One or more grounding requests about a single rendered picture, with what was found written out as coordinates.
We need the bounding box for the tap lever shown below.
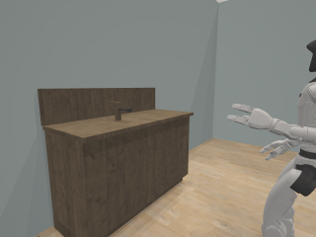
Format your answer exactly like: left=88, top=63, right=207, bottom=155
left=118, top=108, right=132, bottom=113

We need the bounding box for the counter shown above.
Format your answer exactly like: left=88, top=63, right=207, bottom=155
left=38, top=87, right=194, bottom=237

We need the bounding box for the right robot hand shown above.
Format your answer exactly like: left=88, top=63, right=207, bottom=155
left=260, top=140, right=288, bottom=161

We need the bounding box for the robot left forearm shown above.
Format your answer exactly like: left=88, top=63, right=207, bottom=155
left=268, top=118, right=316, bottom=145

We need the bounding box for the robot right forearm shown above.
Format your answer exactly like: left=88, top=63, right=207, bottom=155
left=283, top=138, right=302, bottom=148

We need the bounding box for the robot right thigh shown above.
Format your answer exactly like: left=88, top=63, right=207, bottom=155
left=277, top=158, right=295, bottom=219

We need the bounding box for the left robot hand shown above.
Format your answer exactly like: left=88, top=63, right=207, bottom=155
left=227, top=104, right=274, bottom=130

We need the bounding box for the robot left shin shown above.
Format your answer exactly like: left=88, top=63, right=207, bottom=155
left=261, top=223, right=284, bottom=237

